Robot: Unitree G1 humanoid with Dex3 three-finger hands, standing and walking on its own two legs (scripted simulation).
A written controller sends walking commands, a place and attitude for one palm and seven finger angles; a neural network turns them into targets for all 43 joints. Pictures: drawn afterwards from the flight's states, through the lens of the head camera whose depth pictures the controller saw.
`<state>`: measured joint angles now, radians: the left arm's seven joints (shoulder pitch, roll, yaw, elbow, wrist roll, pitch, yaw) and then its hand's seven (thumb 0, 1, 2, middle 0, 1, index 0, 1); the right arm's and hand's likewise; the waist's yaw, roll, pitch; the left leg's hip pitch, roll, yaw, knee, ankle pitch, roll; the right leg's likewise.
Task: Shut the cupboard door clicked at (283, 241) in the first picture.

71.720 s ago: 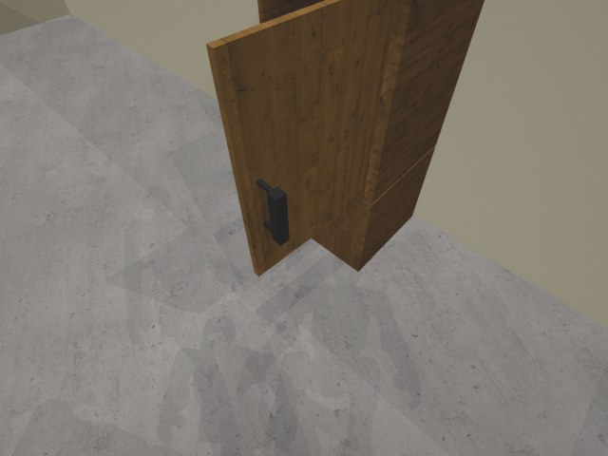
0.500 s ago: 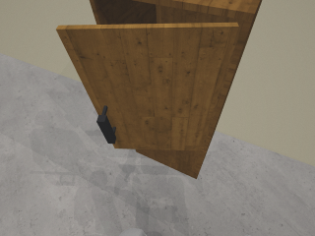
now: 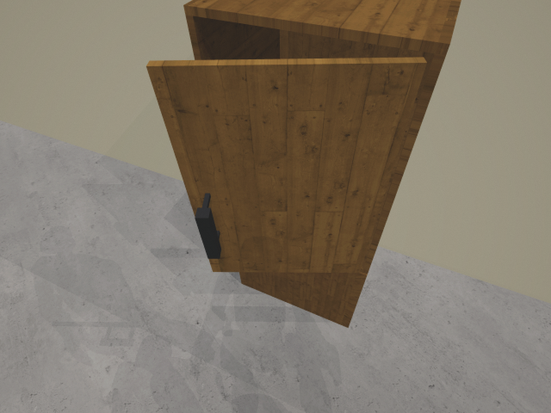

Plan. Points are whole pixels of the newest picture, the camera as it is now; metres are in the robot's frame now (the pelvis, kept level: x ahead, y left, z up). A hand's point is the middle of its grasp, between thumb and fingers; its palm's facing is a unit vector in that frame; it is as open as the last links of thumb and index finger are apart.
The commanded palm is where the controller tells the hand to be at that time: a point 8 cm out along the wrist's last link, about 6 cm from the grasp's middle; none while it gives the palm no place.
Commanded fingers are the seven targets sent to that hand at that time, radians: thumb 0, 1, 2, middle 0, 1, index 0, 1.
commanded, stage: come to a stop and stand still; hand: left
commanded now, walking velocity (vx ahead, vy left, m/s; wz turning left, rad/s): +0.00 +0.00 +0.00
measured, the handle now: (210, 226) +0.50 +0.18 -0.09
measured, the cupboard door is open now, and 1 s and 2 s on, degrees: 23 23 23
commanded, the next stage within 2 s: look again from close up in 0.16 s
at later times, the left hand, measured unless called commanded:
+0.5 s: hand out of the picture +0.06 +0.18 -0.16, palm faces -0.02 -0.97 -0.25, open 7.3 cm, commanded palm none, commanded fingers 0.00 0.90 0.90 -0.20 -0.30 -0.20 -0.30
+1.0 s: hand (173, 354) +0.21 +0.17 -0.03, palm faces +0.28 -0.95 -0.12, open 7.2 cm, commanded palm +0.13 +0.22 -0.07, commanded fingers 0.00 0.90 0.90 -0.37 -0.48 -0.37 -0.48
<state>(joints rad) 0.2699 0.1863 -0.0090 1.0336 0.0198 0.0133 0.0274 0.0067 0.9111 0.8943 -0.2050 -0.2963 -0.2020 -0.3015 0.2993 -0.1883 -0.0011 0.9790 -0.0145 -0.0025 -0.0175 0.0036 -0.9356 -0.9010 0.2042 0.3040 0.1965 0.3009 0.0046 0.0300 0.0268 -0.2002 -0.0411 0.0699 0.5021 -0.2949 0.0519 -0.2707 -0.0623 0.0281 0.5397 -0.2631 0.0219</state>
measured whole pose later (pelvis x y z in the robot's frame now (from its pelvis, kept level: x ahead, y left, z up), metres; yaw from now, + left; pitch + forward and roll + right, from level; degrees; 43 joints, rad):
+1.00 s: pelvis +0.02 -0.04 -0.02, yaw +3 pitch +5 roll +2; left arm 0.39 0.18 0.16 0.25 -0.18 -0.27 -0.04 0.01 0.91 0.89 -0.24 -0.33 -0.23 -0.34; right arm 0.28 -0.23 -0.06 0.79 0.02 -0.28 -0.06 0.01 -0.90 -0.90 0.20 0.30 0.20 0.30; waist -0.02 0.01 -0.06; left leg -0.40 -0.01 0.01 0.74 -0.42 -0.02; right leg -0.45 -0.05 -0.05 0.79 -0.43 -0.01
